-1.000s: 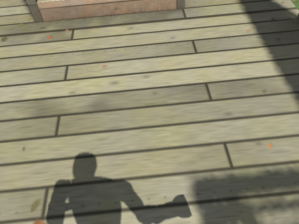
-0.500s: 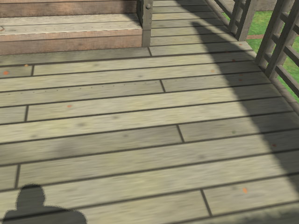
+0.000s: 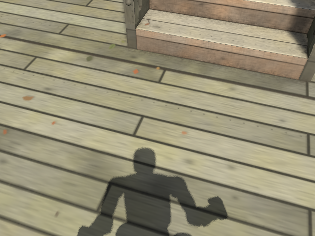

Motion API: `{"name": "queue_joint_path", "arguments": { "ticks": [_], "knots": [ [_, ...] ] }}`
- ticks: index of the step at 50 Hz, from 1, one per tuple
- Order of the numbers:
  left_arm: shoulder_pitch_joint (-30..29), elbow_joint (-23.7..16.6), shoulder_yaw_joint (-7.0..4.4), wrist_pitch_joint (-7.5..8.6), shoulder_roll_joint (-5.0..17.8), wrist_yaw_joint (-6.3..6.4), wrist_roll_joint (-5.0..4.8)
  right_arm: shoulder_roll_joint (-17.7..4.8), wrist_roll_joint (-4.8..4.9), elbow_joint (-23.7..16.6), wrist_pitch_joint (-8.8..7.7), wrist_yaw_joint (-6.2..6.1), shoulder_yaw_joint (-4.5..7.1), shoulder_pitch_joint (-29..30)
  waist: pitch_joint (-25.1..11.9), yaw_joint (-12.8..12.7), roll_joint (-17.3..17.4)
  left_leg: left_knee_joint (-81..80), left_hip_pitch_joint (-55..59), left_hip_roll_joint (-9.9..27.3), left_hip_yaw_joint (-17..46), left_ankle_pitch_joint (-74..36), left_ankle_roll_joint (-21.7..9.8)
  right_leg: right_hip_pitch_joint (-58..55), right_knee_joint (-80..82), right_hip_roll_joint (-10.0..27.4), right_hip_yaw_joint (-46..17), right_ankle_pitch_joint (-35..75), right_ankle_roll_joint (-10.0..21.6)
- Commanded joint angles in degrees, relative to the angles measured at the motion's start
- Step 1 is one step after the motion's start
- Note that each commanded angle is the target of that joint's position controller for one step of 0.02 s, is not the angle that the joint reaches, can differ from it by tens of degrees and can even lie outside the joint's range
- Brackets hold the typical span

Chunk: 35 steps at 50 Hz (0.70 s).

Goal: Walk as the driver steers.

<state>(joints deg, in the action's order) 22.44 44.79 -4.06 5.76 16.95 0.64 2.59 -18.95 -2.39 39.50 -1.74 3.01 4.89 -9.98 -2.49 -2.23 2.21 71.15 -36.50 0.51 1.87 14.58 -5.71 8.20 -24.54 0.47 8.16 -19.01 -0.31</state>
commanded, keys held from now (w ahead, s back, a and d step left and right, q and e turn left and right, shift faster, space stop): w+shift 0.02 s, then shift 0.98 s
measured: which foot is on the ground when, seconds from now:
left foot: up 0.00-0.18, down 0.20-1.00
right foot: down 0.00-0.20, up 0.22-0.64, down 0.66-1.00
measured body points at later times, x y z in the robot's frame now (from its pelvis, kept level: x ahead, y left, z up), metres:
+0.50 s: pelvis +0.32 +0.04 +0.01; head +0.36 +0.06 +0.45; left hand +0.47 +0.32 -0.10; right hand +0.45 -0.21 -0.11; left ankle +0.34 +0.10 -0.73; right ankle +0.44 -0.14 -0.67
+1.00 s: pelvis +0.41 +0.01 +0.00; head +0.43 +0.01 +0.45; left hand +0.53 +0.27 -0.12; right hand +0.53 -0.24 -0.14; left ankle +0.34 +0.10 -0.73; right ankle +0.47 -0.10 -0.73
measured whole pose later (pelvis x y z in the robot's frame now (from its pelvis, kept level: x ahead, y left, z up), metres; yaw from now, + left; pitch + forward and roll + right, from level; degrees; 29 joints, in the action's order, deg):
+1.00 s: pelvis +0.41 +0.01 +0.00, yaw +7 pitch +0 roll +0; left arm 5.8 48.3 -2.4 0.8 12.3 1.2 0.3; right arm -12.6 -0.2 52.4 1.0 -1.6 2.0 -10.8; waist 2.0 0.4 -0.5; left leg 31.5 -9.0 -2.9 1.9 22.0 -2.2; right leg 18.7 -32.5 -0.8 -0.9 -13.5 0.5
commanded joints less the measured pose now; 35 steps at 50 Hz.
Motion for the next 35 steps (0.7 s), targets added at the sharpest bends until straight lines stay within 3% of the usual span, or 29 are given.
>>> {"name": "queue_joint_path", "arguments": {
  "ticks": [1,2,3,4,6,7,8,9,10,11,12,13,14,15,16,18,21,26,31,32,33,34,35],
  "knots": [
    [0.4,-0.7,0.64,1.95,2.1,-0.46,-0.75,2.3,-0.40,-7.0,-0.09,1.57,-2.24,4.7,9.1,3.2,-6.3,-5.5,-13.9,2.7,6.1,-4.8,0.2,-2.1,18.3,14.8,-12.6,9.6,6.9],
    [-2.4,-1.2,0.66,2.08,2.9,-0.96,-0.57,1.4,-0.21,-7.0,-0.09,1.93,-2.38,5.4,10.0,4.6,-6.5,-12.4,-9.5,2.3,3.9,-8.4,0.6,0.6,18.9,12.4,-7.6,18.7,6.4],
    [-3.6,-0.4,0.68,2.01,3.0,-1.18,-0.79,1.4,-0.68,-7.1,-0.49,2.21,-2.70,5.9,11.4,5.7,-5.2,-20.1,-3.8,1.5,-0.1,-11.8,1.1,3.9,19.3,11.6,-3.0,29.3,5.8],
    [-2.3,0.4,0.85,2.12,3.1,-1.35,-1.54,2.6,-0.48,-7.4,-1.09,2.45,-3.27,8.7,11.5,4.1,-3.9,-26.3,3.7,0.2,-4.5,-15.3,1.0,6.7,20.4,10.4,0.1,38.5,5.5],
    [1.3,2.8,0.45,2.16,6.4,-1.16,-2.27,3.4,-0.59,-6.9,-1.98,2.22,-3.66,8.7,9.5,4.0,-4.5,-31.6,13.8,-3.6,-8.5,-17.5,-0.2,4.2,17.3,11.2,1.4,54.1,5.5],
    [2.1,3.1,0.00,1.83,9.0,-0.72,-2.65,2.2,-0.74,-5.6,-1.99,1.74,-3.32,5.8,6.7,5.2,-6.8,-33.2,17.8,-5.6,-8.9,-15.5,-1.2,0.3,11.8,11.3,2.0,61.7,4.9],
    [0.3,2.2,-1.67,0.99,14.9,0.90,-5.44,-1.8,3.82,-6.9,-2.66,0.74,-1.08,3.5,1.7,9.1,-9.6,-33.7,22.4,-6.0,-5.8,-15.2,-2.3,-3.9,2.1,11.9,-0.1,71.8,4.3],
    [-2.6,1.9,-1.81,0.21,15.7,1.49,-5.65,-4.0,3.66,-5.0,-2.65,-0.02,-0.23,-4.2,-2.7,14.2,-9.2,-41.7,30.3,-4.5,-3.2,-21.8,-4.2,-4.2,-8.6,11.3,0.3,71.4,2.8],
    [-2.7,0.6,-1.28,0.03,13.1,1.90,-4.67,-7.9,2.50,-2.8,-1.93,-1.35,1.14,-10.8,-6.7,16.1,-6.7,-42.9,43.0,-0.1,2.1,-34.5,-5.0,3.2,-24.3,7.9,0.4,55.8,0.6],
    [2.7,-1.4,0.85,0.24,3.6,1.19,-0.27,-12.7,1.25,-1.4,-1.59,-2.73,0.88,-11.5,-12.5,7.6,13.8,-32.4,60.1,12.2,14.9,-76.4,-6.1,20.3,-49.4,-1.4,-1.2,-18.2,-1.7],
    [12.2,1.1,2.16,1.22,2.9,-0.03,-3.42,-9.8,-0.50,-3.3,-2.00,-2.61,-0.14,-12.7,-30.5,7.3,11.5,-32.8,70.4,23.3,31.5,-80.7,-16.1,26.8,-61.6,-3.7,-20.7,-22.8,-0.8],
    [8.2,1.4,1.04,0.99,7.8,-0.10,-4.77,-7.5,0.01,-3.5,-1.73,-1.82,-0.05,-9.9,-28.9,8.3,3.2,-38.8,63.1,20.9,28.0,-69.7,-18.3,25.6,-61.6,-1.4,-20.2,-18.5,-1.1],
    [2.9,-0.8,0.92,0.59,7.4,0.32,-4.97,-5.5,2.06,-3.3,-1.94,-1.41,-0.55,-4.6,-18.0,5.5,-1.4,-42.6,52.7,17.5,22.9,-57.4,-16.4,29.0,-56.1,1.6,-15.5,-13.2,-1.7],
    [-0.8,-0.9,0.93,0.02,6.4,1.16,-4.16,-3.3,3.20,-3.4,-2.24,-1.45,-1.26,-0.9,-10.3,3.5,-5.4,-45.5,42.5,15.0,19.9,-52.1,-13.9,29.1,-52.7,3.7,-13.6,-9.6,-2.7],
    [-0.8,-0.8,0.69,-0.91,5.9,1.63,-3.75,-1.9,3.03,-3.2,-2.52,-1.47,-1.73,1.4,-6.8,1.4,-5.7,-48.1,34.5,13.4,17.5,-51.5,-13.1,26.3,-50.8,4.7,-13.3,-7.3,-3.4],
    [0.2,-1.3,0.61,-2.25,4.1,1.86,-3.14,-1.3,1.95,-1.9,-3.08,-1.21,-1.80,1.3,-5.7,-0.8,-3.6,-51.1,26.3,12.2,14.0,-52.7,-11.1,20.9,-45.7,6.0,-13.5,-3.6,-3.7],
    [-2.7,-2.3,0.94,-2.83,1.7,2.18,-2.59,-1.5,1.59,0.5,-3.15,-2.10,-1.66,1.1,-5.6,-1.3,-0.2,-52.8,21.7,9.7,7.6,-56.4,-9.6,18.9,-37.0,5.6,-12.3,2.5,-3.9],
    [-11.9,-3.7,1.12,-3.39,1.6,1.96,-2.51,-1.8,2.15,3.1,-1.50,-3.61,-1.53,0.0,-4.7,1.4,1.1,-52.6,23.1,6.7,3.5,-47.6,-5.5,16.9,-21.4,4.3,-11.6,14.7,-3.4],
    [-16.8,-4.7,0.86,-3.89,2.8,1.41,-2.39,-1.1,1.92,5.7,-0.65,-3.40,-1.76,-0.9,-2.4,2.7,2.4,-49.2,26.9,9.2,7.7,-37.5,-6.4,14.8,-11.1,3.1,-12.0,10.6,-1.8],
    [-16.2,-4.5,0.82,-3.67,2.6,1.19,-2.19,-0.8,2.30,5.9,-0.50,-3.43,-1.94,-0.2,-2.3,1.7,2.1,-47.2,26.7,8.6,7.9,-34.5,-5.6,12.2,-6.2,2.6,-11.3,12.6,-0.7],
    [-15.6,-4.2,0.72,-3.36,3.0,1.03,-1.72,-0.5,2.64,6.4,-0.54,-3.45,-2.08,-1.2,-2.3,1.2,0.9,-45.4,25.7,6.9,7.8,-29.5,-3.5,7.7,-0.2,2.8,-11.7,21.9,0.7],
    [-15.1,-4.1,0.31,-3.14,5.3,1.24,-1.22,0.2,1.82,6.5,-1.04,-3.49,-2.31,-3.4,-3.8,2.5,-2.1,-42.9,23.5,3.8,6.6,-23.1,-1.2,1.7,-0.9,6.4,-15.4,39.1,2.3],
    [-16.0,-3.9,-0.29,-3.44,7.7,1.34,-1.26,0.0,1.53,7.9,-1.47,-3.40,-1.95,-10.5,-6.5,6.8,-8.7,-43.0,18.1,0.1,4.8,-11.4,1.8,-5.8,-5.2,9.9,-17.7,47.9,6.6]
  ]
}}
